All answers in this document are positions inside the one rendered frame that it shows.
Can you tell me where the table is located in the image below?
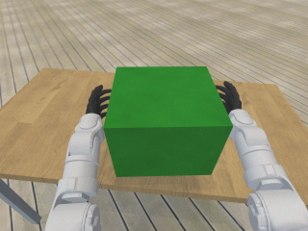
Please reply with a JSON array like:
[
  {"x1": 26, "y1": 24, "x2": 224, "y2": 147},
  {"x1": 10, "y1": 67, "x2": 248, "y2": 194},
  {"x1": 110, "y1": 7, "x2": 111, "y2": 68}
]
[{"x1": 0, "y1": 67, "x2": 308, "y2": 225}]

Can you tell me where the robot right hand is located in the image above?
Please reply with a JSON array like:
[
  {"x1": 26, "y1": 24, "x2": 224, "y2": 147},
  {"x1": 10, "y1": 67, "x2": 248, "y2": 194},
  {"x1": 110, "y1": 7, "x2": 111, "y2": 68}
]
[{"x1": 216, "y1": 81, "x2": 242, "y2": 114}]

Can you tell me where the right robot forearm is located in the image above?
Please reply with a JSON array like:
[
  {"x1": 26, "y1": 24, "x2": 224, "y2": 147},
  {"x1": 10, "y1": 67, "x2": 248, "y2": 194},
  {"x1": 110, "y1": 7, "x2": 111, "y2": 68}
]
[{"x1": 229, "y1": 109, "x2": 308, "y2": 215}]

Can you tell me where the carton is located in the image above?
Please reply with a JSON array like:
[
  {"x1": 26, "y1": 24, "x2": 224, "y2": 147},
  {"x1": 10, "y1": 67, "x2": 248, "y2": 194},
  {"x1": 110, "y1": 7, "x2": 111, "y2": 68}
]
[{"x1": 103, "y1": 66, "x2": 233, "y2": 177}]

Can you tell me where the robot left hand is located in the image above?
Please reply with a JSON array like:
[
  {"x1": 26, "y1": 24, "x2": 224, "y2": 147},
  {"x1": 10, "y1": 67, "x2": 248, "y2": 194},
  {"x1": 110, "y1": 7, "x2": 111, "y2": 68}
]
[{"x1": 86, "y1": 85, "x2": 112, "y2": 119}]

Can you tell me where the left robot forearm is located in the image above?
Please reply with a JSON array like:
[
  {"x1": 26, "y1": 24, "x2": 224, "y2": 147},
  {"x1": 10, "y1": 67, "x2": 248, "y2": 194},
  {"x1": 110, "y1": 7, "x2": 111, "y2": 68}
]
[{"x1": 44, "y1": 113, "x2": 105, "y2": 231}]

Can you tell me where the robot left upper arm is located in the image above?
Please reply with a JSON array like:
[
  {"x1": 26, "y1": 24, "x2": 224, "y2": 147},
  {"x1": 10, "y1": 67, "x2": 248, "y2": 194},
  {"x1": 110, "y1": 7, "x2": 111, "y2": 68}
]
[{"x1": 46, "y1": 202, "x2": 101, "y2": 231}]

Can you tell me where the robot right upper arm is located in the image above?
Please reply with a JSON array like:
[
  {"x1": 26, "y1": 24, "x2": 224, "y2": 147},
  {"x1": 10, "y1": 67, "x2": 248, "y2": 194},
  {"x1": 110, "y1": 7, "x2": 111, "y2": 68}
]
[{"x1": 247, "y1": 189, "x2": 308, "y2": 231}]

